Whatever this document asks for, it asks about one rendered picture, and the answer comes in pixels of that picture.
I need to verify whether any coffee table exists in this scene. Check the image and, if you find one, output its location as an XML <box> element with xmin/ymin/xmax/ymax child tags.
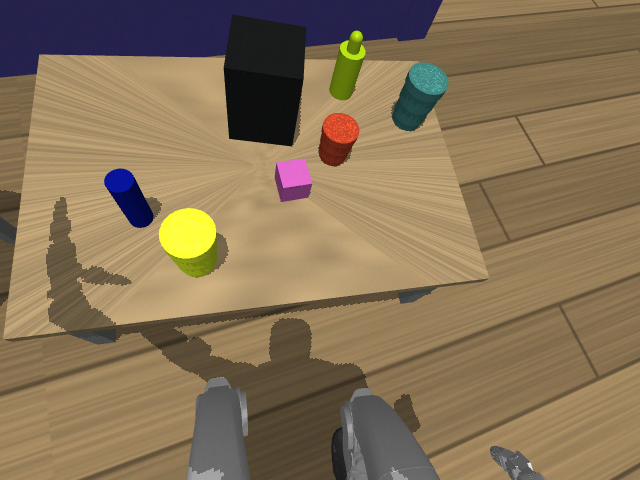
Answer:
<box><xmin>3</xmin><ymin>54</ymin><xmax>489</xmax><ymax>345</ymax></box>

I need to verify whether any right robot hand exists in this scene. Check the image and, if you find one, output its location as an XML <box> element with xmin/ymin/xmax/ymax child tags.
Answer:
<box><xmin>490</xmin><ymin>446</ymin><xmax>547</xmax><ymax>480</ymax></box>

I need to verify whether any sofa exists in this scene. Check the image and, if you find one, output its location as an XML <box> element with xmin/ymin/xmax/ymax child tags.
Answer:
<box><xmin>0</xmin><ymin>0</ymin><xmax>443</xmax><ymax>78</ymax></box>

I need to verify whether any right robot foot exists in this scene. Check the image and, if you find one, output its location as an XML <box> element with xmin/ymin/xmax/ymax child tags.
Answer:
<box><xmin>331</xmin><ymin>427</ymin><xmax>347</xmax><ymax>480</ymax></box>

